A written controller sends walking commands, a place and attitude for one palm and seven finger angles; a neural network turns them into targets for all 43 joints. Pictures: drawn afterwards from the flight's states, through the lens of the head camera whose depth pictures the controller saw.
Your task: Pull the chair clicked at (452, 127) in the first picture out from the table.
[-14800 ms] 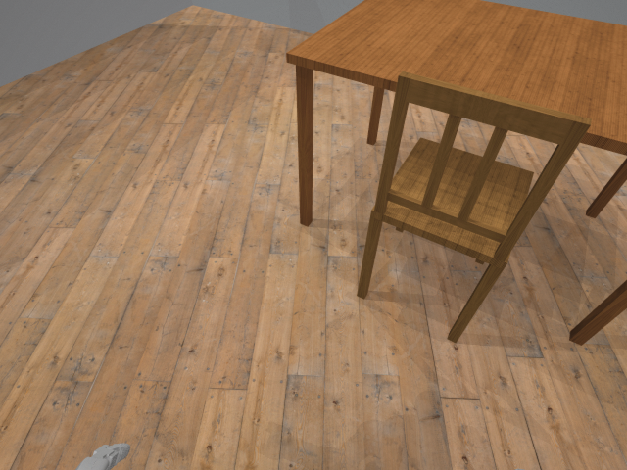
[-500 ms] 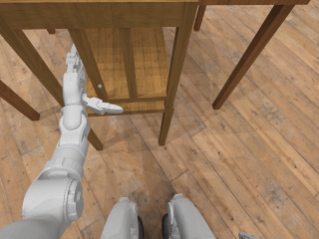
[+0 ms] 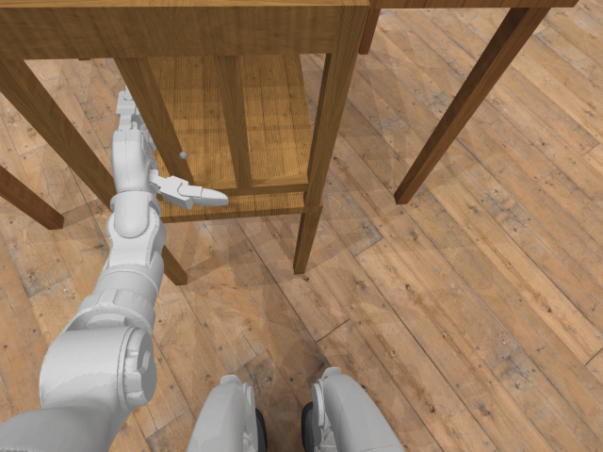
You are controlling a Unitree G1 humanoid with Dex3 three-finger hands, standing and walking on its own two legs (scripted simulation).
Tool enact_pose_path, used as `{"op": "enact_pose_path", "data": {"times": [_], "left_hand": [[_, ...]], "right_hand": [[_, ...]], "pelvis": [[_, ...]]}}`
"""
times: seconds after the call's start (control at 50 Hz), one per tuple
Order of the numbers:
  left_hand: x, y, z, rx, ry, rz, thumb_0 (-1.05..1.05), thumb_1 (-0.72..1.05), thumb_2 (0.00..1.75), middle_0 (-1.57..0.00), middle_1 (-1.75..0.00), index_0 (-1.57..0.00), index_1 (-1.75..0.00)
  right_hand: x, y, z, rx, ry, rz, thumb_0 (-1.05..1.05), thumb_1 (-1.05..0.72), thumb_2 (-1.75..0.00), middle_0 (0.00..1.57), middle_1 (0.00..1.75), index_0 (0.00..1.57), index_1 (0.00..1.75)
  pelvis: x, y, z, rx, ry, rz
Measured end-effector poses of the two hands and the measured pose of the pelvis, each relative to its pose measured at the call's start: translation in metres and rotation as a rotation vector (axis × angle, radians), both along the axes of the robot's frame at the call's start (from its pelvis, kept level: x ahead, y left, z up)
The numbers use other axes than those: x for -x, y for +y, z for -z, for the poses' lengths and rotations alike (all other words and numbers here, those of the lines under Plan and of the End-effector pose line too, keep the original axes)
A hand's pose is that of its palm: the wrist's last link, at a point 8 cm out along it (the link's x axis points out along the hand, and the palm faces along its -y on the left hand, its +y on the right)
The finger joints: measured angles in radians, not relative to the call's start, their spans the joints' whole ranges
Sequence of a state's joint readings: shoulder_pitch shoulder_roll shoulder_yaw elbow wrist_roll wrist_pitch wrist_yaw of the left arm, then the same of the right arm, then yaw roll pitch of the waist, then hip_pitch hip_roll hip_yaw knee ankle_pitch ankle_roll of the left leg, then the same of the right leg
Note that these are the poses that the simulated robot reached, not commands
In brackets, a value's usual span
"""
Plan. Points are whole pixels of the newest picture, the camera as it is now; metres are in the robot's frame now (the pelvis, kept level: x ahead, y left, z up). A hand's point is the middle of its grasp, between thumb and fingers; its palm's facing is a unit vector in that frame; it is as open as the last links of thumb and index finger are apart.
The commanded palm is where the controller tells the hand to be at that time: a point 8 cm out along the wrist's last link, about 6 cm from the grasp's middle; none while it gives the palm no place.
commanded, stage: push the fingers through the gap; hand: left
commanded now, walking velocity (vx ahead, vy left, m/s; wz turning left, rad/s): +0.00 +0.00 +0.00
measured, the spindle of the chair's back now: (164, 135) +0.53 +0.14 +0.03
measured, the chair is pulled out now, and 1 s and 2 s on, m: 0.00 0.00 0.02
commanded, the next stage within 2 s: hook a spindle and tug to test in 0.04 s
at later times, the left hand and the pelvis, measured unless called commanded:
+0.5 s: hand (186, 155) +0.50 +0.12 +0.02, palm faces +0.06 -1.00 -0.02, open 15.4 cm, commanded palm +0.46 +0.16 +0.02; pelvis +0.00 +0.00 +0.00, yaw +0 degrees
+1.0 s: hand (180, 155) +0.50 +0.12 +0.02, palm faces +0.06 -1.00 -0.02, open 5.9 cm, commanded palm +0.47 +0.16 +0.02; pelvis +0.00 +0.01 +0.00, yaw +0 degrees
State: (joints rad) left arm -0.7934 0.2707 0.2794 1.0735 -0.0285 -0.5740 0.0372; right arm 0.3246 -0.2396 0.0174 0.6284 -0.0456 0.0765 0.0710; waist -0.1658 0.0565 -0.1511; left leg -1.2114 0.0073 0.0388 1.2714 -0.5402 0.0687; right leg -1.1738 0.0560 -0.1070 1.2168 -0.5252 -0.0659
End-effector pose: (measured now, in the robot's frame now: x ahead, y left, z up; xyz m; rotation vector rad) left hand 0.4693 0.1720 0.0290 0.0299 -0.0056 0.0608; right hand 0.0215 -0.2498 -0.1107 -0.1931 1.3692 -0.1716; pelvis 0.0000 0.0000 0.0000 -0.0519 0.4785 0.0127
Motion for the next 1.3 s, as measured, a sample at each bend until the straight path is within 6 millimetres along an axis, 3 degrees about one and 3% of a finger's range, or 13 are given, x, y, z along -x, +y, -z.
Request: {"op": "enact_pose_path", "data": {"times": [0.26, 0.38, 0.54, 0.76, 1.02, 1.3], "left_hand": [[-0.003, 0.001, 0.004, 0.006, 0.002, 0.008, -0.01, -0.50, 0.30, -0.08, -0.13, -0.08, -0.13], [-0.003, -0.003, 0.007, -0.003, 0.022, 0.022, -0.01, -0.50, 0.30, -0.14, -0.33, -0.14, -0.33], [-0.004, -0.002, 0.006, 0.009, 0.015, -0.006, -0.01, -0.47, 0.32, -0.26, -0.72, -0.26, -0.72], [0.001, 0.005, 0.004, 0.009, 0.023, -0.002, -0.01, -0.06, 0.49, -0.44, -1.26, -0.42, -1.27], [-0.005, 0.005, 0.006, 0.013, 0.008, 0.004, 0.00, 0.63, 0.79, -0.47, -1.41, -0.47, -1.43], [-0.003, 0.003, 0.005, 0.025, 0.023, -0.009, 0.02, 0.68, 0.78, -0.42, -1.44, -0.42, -1.45]], "right_hand": [[-0.014, -0.002, -0.001, 0.013, -0.022, -0.012, 0.00, -0.91, -0.90, 0.20, 0.30, 0.20, 0.30], [-0.016, 0.000, 0.001, 0.009, -0.015, -0.013, 0.00, -0.91, -0.90, 0.20, 0.30, 0.20, 0.30], [-0.015, 0.003, 0.001, 0.001, -0.013, -0.006, 0.00, -0.91, -0.90, 0.20, 0.30, 0.20, 0.30], [-0.015, 0.004, -0.002, 0.002, -0.014, -0.009, 0.00, -0.91, -0.90, 0.20, 0.30, 0.20, 0.30], [-0.011, 0.003, 0.000, 0.017, 0.004, -0.007, 0.00, -0.91, -0.90, 0.20, 0.30, 0.20, 0.30], [-0.016, 0.009, -0.005, -0.009, -0.001, 0.011, 0.00, -0.91, -0.90, 0.20, 0.30, 0.20, 0.30]], "pelvis": [[-0.003, 0.003, 0.001, 0.003, 0.006, -0.001], [-0.004, 0.004, 0.001, 0.005, 0.007, -0.004], [-0.005, 0.004, 0.000, 0.004, 0.007, 0.000], [-0.005, 0.005, -0.002, 0.006, -0.002, -0.005], [-0.004, 0.008, 0.002, 0.011, 0.008, -0.004], [-0.011, 0.009, -0.004, 0.008, 0.007, 0.005]]}}
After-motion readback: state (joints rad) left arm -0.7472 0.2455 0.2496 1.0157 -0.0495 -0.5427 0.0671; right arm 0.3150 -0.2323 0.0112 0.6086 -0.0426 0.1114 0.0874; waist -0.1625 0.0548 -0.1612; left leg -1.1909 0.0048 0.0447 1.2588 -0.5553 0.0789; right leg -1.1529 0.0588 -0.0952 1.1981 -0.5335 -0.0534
